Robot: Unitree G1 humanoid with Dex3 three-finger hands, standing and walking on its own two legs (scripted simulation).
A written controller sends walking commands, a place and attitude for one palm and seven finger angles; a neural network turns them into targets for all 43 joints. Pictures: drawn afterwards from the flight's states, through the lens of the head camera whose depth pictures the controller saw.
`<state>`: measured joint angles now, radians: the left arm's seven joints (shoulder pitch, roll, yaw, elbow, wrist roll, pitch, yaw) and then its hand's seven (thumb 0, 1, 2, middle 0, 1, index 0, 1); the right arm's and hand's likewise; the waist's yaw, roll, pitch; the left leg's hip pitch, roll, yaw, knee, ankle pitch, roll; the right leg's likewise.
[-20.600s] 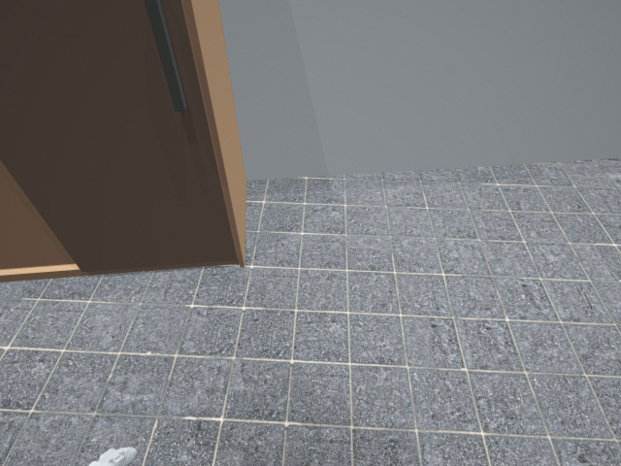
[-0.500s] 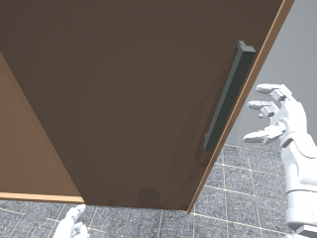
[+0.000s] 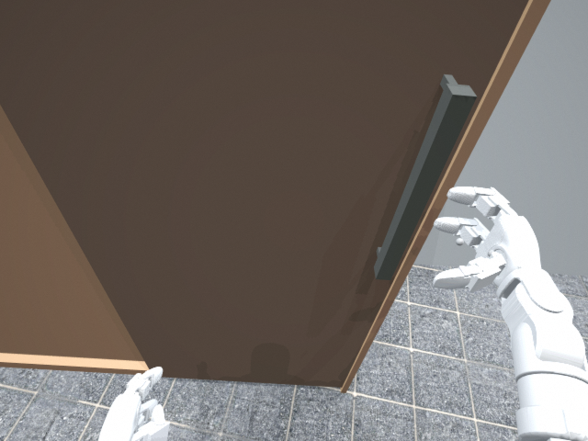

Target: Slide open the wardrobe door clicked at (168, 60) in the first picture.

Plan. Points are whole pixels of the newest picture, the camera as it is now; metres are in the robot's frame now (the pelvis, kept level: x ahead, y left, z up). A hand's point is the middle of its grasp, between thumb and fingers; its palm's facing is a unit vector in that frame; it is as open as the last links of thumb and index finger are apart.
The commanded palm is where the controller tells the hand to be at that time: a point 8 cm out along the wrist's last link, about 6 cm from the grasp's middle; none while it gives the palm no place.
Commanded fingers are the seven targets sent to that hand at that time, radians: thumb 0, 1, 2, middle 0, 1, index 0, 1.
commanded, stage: move the hooked fingers beside the handle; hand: right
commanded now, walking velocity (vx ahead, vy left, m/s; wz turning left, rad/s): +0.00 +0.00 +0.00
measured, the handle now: (409, 194) +0.43 -0.13 +0.15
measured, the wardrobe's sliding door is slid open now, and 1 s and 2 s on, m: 0.00 0.00 0.00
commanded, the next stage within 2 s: feel for the door with the fingertips in 0.84 s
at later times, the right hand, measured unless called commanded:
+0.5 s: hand (473, 226) +0.36 -0.20 +0.16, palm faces +0.05 +1.00 -0.02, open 14.0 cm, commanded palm +0.34 -0.25 +0.16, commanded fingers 0.00 0.50 -0.30 0.30 1.20 0.30 1.20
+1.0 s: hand (492, 229) +0.35 -0.22 +0.17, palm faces +0.04 +1.00 -0.02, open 14.0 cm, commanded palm +0.32 -0.25 +0.16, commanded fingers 0.00 0.50 -0.30 0.30 1.20 0.30 1.20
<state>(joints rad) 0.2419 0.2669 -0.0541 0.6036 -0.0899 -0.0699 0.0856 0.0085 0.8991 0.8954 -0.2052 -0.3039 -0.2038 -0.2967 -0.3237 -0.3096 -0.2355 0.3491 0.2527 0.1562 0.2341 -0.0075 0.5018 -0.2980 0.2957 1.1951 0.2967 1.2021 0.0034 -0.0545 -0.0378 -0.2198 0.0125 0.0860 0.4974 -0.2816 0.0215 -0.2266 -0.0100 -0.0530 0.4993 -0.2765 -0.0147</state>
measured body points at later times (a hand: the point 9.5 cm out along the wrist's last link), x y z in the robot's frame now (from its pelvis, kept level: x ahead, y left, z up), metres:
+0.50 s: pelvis +0.00 +0.00 +0.00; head -0.01 +0.01 +0.45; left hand +0.15 +0.25 -0.09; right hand +0.35 -0.25 +0.16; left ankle -0.01 +0.10 -0.74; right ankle -0.01 -0.11 -0.74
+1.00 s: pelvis +0.00 +0.00 +0.00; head -0.02 +0.01 +0.45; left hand +0.16 +0.24 -0.08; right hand +0.34 -0.27 +0.17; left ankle -0.01 +0.10 -0.74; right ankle -0.01 -0.11 -0.74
